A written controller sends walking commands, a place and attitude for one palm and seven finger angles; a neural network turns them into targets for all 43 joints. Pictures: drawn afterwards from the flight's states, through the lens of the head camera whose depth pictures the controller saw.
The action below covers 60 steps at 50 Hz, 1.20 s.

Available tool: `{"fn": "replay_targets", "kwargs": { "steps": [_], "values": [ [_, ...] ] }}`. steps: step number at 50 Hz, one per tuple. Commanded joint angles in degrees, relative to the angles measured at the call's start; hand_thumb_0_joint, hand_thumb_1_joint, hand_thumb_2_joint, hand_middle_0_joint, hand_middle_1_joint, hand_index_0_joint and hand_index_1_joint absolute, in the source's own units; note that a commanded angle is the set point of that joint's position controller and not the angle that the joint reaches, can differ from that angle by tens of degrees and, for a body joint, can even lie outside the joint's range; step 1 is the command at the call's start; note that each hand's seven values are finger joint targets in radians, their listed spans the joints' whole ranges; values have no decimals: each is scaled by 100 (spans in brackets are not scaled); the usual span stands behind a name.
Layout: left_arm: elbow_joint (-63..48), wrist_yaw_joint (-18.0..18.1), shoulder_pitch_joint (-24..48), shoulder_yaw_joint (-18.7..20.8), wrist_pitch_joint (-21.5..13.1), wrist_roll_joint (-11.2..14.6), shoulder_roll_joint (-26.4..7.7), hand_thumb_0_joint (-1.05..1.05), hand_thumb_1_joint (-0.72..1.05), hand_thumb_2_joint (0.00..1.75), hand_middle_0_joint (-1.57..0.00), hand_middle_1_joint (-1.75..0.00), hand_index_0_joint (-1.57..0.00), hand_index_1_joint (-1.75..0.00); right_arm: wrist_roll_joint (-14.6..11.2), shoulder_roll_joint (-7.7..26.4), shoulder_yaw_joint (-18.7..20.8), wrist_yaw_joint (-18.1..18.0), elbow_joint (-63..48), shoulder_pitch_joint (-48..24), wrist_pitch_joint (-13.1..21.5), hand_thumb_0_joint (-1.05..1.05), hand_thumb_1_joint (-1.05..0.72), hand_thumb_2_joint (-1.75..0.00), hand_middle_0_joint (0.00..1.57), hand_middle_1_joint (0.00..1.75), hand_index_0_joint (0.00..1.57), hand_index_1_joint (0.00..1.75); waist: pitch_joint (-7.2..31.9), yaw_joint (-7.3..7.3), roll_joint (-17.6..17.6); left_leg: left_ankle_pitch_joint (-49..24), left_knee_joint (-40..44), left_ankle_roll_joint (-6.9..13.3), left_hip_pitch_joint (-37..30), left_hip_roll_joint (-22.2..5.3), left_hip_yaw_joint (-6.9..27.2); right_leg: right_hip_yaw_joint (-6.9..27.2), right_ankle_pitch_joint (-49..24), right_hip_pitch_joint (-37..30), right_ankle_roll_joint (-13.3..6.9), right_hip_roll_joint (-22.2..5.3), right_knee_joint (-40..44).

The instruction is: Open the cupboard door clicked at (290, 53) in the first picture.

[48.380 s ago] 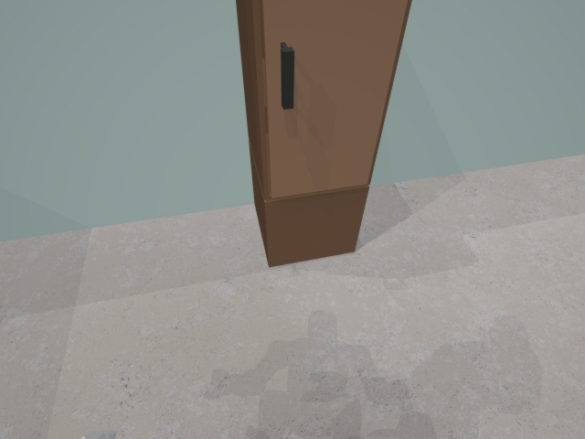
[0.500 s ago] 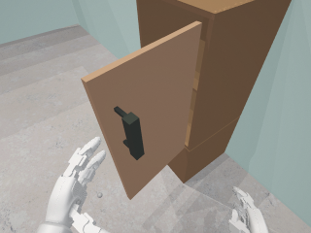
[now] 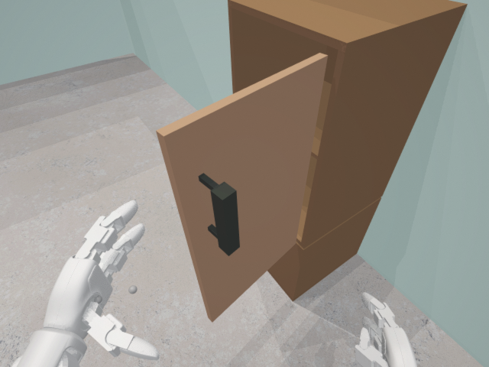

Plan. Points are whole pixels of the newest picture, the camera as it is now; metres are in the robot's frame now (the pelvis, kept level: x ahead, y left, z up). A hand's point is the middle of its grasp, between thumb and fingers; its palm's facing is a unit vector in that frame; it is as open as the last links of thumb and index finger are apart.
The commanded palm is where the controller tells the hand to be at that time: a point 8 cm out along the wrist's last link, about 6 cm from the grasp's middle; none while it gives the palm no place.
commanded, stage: draw the hand back to the body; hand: left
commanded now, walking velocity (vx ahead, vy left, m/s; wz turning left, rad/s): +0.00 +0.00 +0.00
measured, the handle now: (217, 214) +0.33 +0.08 +0.11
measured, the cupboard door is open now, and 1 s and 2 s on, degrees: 100 100 100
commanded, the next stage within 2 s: step back with the hand held close in 1.06 s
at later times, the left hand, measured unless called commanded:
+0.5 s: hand (74, 250) +0.21 +0.24 +0.17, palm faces +0.35 -0.85 -0.39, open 11.2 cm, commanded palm +0.16 +0.29 +0.18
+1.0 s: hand (60, 239) +0.22 +0.25 +0.18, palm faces +0.42 -0.82 -0.39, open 7.5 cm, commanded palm +0.17 +0.30 +0.19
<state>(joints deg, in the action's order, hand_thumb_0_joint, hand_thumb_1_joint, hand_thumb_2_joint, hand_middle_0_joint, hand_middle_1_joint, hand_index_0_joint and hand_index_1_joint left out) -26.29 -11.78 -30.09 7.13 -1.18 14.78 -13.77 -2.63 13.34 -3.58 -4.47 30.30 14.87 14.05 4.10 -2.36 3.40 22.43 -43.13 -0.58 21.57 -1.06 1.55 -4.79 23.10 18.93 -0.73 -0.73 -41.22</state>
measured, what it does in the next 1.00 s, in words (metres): stands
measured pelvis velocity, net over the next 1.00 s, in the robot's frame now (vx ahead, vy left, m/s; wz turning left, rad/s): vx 0.02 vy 0.00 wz -0.04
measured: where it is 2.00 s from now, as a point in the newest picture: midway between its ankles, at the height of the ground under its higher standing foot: outside the picture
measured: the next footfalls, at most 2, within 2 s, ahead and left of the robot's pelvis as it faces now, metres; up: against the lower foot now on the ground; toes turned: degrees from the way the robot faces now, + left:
none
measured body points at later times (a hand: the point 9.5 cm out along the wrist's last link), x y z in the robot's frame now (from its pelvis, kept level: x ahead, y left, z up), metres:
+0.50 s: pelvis +0.02 +0.01 +0.03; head +0.00 -0.01 +0.48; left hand +0.19 +0.28 +0.19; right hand +0.20 -0.21 -0.06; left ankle +0.00 +0.13 -0.71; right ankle -0.01 -0.11 -0.71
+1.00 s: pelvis +0.02 +0.00 +0.03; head +0.00 -0.02 +0.48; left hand +0.19 +0.30 +0.20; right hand +0.20 -0.22 -0.06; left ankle +0.00 +0.13 -0.71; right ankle -0.01 -0.11 -0.71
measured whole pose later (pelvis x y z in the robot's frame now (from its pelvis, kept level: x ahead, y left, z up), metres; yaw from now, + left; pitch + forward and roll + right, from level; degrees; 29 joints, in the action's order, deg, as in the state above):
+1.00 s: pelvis +0.02 +0.00 +0.03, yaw -2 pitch -4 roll +0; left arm -21.7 6.5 -26.0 18.1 -4.2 3.2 -18.7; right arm 0.5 12.6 -1.2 -4.6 37.1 10.5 5.8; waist -1.9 -4.1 3.1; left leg 14.4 -22.6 -0.5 3.7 -1.4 -1.2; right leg -2.3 14.3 2.3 -0.5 0.0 -21.0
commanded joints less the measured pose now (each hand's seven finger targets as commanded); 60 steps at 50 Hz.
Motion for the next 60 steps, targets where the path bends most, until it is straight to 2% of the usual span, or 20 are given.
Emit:
{"fn": "replay_targets", "kwargs": {
  "steps": [1, 3, 6, 11, 15, 20, 22, 28, 31, 34, 37, 42, 43, 46, 51, 54, 57, 58, 59, 60],
  "values": [
    [-1500, 1134, 305, 652, -479, -807, -1061, 0, -26, 40, -16, -30, -16, -30, 166, 364, 237, -184, -891, -742, 266, 0, -90, -90, 20, 30, 20, 30, -223, -88, -351, -991, 988, 161, -362, 104, -62, 359, -1095, -70, -29, 9, 1379],
    [-1351, 1448, 163, 368, -475, -1003, -738, 0, -18, 43, -16, -30, -16, -30, 190, 373, 228, -160, -796, -764, 143, 0, -90, -90, 20, 30, 20, 30, -266, -29, -126, -975, 1145, 167, -614, 68, -93, 303, -1037, -181, -12, -21, 1468],
    [-1301, 1685, 244, 409, -565, -1185, -849, 0, -8, 48, -16, -30, -16, -30, 234, 426, 247, -137, -697, -838, 39, 0, -90, -90, 20, 30, 20, 30, -222, -38, 36, -1159, 1398, 176, -900, 49, -96, 274, -1161, -437, -27, -15, 1611],
    [-1249, 1872, 421, 672, -678, -1275, -1064, 0, 9, 55, -17, -30, -17, -30, 291, 436, 259, -142, -564, -985, -34, 0, -90, -90, 20, 30, 20, 30, -208, -72, -100, -1328, 1760, 182, -1194, 25, -100, 246, -1275, -807, -31, -15, 1832],
    [-1314, 1924, 461, 873, -729, -1287, -1139, 0, 23, 62, -18, -30, -18, -30, 306, 432, 285, -121, -474, -1019, -87, 0, -90, -90, 20, 30, 20, 30, -49, -110, 59, -1757, 1951, 160, -1438, 2, -114, 226, -1669, -1109, -39, -12, 1849],
    [-1128, 1938, 452, 1160, -715, -1254, -1238, 0, 41, 69, -18, -30, -18, -30, 312, 451, 326, -88, -376, -1067, -214, 0, -90, -90, 20, 30, 20, 30, -53, -144, -70, -2158, 2077, 146, -1590, -19, -140, 215, -2028, -1338, -35, 18, 1949],
    [-1103, 1942, 421, 1254, -711, -1243, -1287, 0, 48, 72, -19, -30, -19, -30, 310, 449, 340, -72, -355, -1079, -254, 0, -90, -90, 20, 30, 20, 30, 2, -164, 72, -2337, 2100, 139, -1661, -26, -160, 246, -2176, -1436, -40, 11, 1970],
    [-870, 1945, 661, 1636, -671, -1183, -1479, 0, 69, 81, -19, -30, -19, -30, 297, 478, 406, -67, -308, -1116, -439, 0, -90, -90, 20, 30, 20, 30, -110, -173, -179, -2471, 2167, 147, -1742, -50, -216, 253, -2333, -1482, -15, 46, 2093],
    [-828, 1959, 855, 1805, -674, -1184, -1605, 0, 80, 86, -20, -30, -20, -30, 300, 488, 402, -73, -263, -1146, -466, 0, -90, -90, 20, 30, 20, 30, -173, -190, 210, -2470, 2193, 133, -1782, -20, -233, 281, -2312, -1488, -37, 39, 2166],
    [-802, 1971, 939, 1995, -695, -1133, -1714, 0, 90, 90, -20, -30, -20, -30, 301, 494, 431, -69, -258, -1141, -487, 0, -90, -90, 20, 30, 20, 30, -23, -206, -31, -2562, 2205, 148, -1844, -28, -231, 274, -2427, -1579, -21, 41, 2158],
    [-645, 1910, 845, 1683, -652, -1135, -1411, 0, 90, 90, -20, -30, -20, -30, 291, 498, 439, -39, -261, -1166, -516, 0, -90, -90, 20, 30, 20, 30, -174, -159, 37, -2583, 2222, 162, -1873, -34, -264, 276, -2454, -1508, 1, 34, 2208],
    [-769, 1929, 974, 1791, -669, -1149, -1583, 0, 90, 90, -20, -30, -20, -30, 311, 514, 456, -34, -264, -1172, -526, 0, -90, -90, 20, 30, 20, 30, -97, -181, 48, -2522, 2242, 168, -1899, -6, -261, 290, -2433, -1559, -2, 37, 2251],
    [-712, 1933, 933, 1832, -671, -1141, -1602, 0, 90, 90, -20, -30, -20, -30, 309, 513, 460, -43, -252, -1174, -532, 0, -90, -90, 20, 30, 20, 30, -64, -196, -106, -2522, 2241, 176, -1904, -6, -258, 284, -2441, -1577, 3, 51, 2256],
    [-753, 1936, 967, 1890, -683, -1157, -1666, 0, 90, 90, -20, -30, -20, -30, 307, 500, 459, -58, -240, -1208, -528, 0, -90, -90, 20, 30, 20, 30, -91, -205, 83, -2477, 2240, 165, -1913, 10, -279, 311, -2404, -1581, -12, 48, 2300],
    [-754, 1931, 913, 1863, -686, -1156, -1617, 0, 90, 90, -20, -30, -20, -30, 311, 488, 458, -49, -225, -1204, -501, 0, -90, -90, 20, 30, 20, 30, -133, -201, 136, -2517, 2235, 157, -1903, 15, -287, 310, -2455, -1575, -12, 53, 2320],
    [-672, 1913, 950, 1804, -695, -1135, -1542, 0, 90, 90, -20, -30, -20, -30, 302, 488, 467, -40, -217, -1218, -508, 0, -90, -90, 20, 30, 20, 30, -205, -173, -64, -2346, 2282, 172, -1907, 1, -282, 301, -2278, -1490, 15, 67, 2378],
    [-657, 1913, 990, 1804, -711, -1148, -1548, 0, 90, 90, -20, -30, -20, -30, 307, 482, 470, -44, -208, -1214, -500, 0, -90, -90, 20, 30, 20, 30, -211, -169, 41, -2255, 2307, 167, -1913, 4, -285, 311, -2174, -1485, 10, 55, 2401],
    [-618, 1914, 952, 1848, -714, -1134, -1577, 0, 90, 90, -20, -30, -20, -30, 315, 491, 468, -46, -205, -1209, -498, 0, -90, -90, 20, 30, 20, 30, -195, -186, -97, -2252, 2305, 180, -1904, 7, -277, 306, -2187, -1503, 14, 63, 2410],
    [-1105, 1919, 1348, 1877, -781, -1137, -1707, 0, 90, 90, -20, -30, -20, -30, 302, 491, 472, -46, -250, -1279, -465, 0, -90, -90, 20, 30, 20, 30, -7, -183, 47, -2263, 2266, 193, -1997, 24, -286, 350, -2237, -1536, 17, 46, 2411],
    [-1249, 1957, 1683, 2580, -999, -1161, -2409, 0, 90, 90, -20, -30, -20, -30, 230, 600, 446, -55, -463, -1133, -589, 0, -90, -90, 20, 30, 20, 30, -560, 77, -206, -1910, 2049, 266, -1524, -82, -197, 737, -2528, -853, 37, -203, 2679]
  ]
}}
